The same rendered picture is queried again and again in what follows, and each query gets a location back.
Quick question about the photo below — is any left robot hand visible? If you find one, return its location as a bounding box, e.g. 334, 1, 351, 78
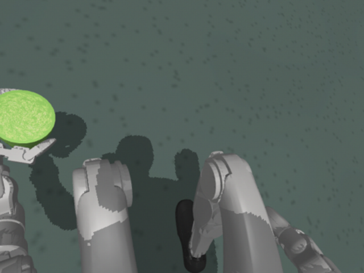
0, 88, 57, 165

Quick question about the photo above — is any left robot arm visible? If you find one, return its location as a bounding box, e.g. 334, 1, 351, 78
0, 164, 37, 273

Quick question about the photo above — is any right robot arm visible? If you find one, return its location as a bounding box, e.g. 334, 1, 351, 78
278, 227, 342, 273

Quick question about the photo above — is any cup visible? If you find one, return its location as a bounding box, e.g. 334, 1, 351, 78
0, 90, 55, 149

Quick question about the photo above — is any right robot hand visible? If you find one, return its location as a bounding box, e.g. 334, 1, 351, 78
265, 206, 292, 245

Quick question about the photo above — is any right robot foot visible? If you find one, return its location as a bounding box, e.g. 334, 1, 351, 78
175, 199, 206, 273

